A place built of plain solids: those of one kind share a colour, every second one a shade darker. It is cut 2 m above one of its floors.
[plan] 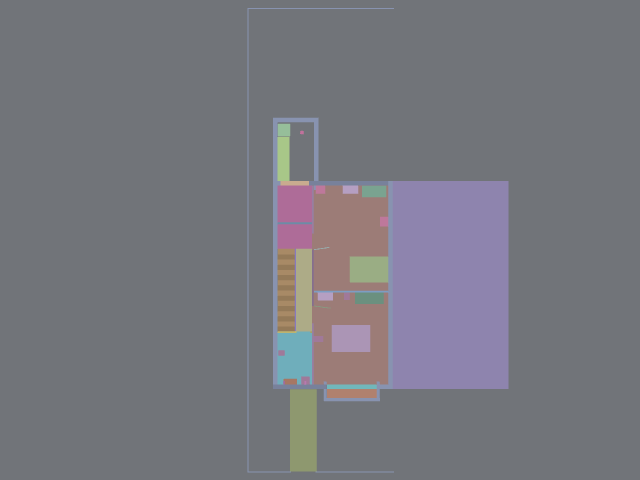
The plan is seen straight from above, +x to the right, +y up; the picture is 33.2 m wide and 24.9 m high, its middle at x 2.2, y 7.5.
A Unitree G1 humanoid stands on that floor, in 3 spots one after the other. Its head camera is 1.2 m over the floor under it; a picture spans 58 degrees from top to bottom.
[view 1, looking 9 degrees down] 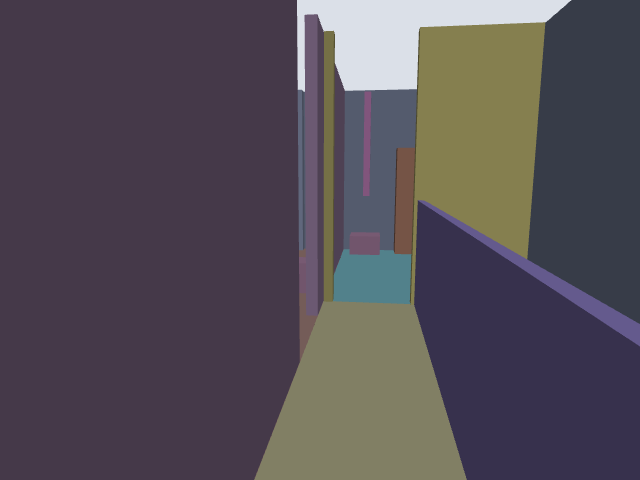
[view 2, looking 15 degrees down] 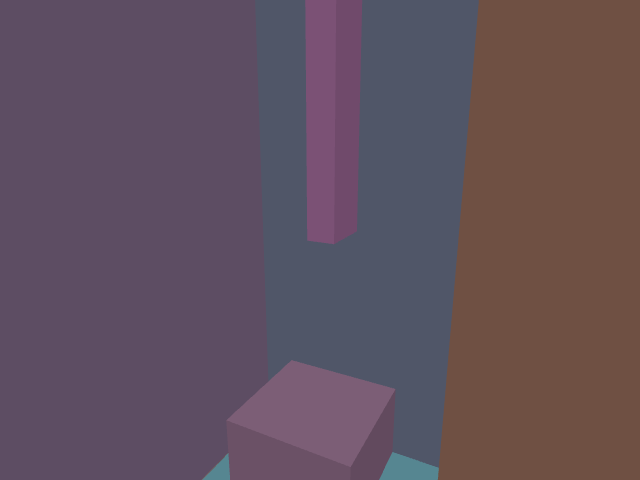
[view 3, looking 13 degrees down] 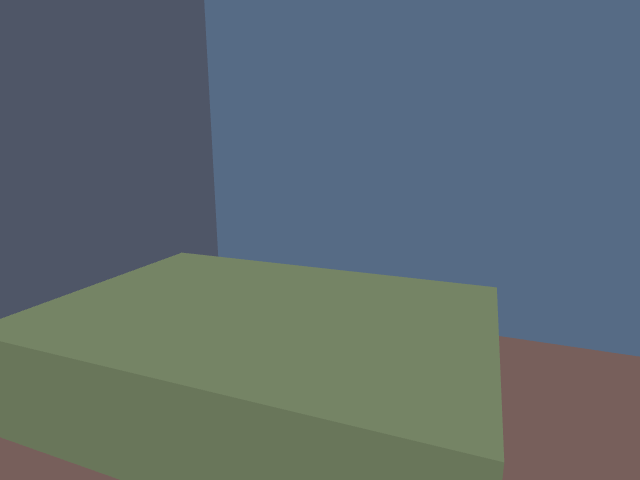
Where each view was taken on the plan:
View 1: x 1.34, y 6.65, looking -83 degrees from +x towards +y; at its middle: landing_wall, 3.71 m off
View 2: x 0.85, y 1.35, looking -63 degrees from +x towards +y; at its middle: curtains_curtains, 1.35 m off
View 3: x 3.83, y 7.63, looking -69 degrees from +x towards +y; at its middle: bedrooms_wall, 3.03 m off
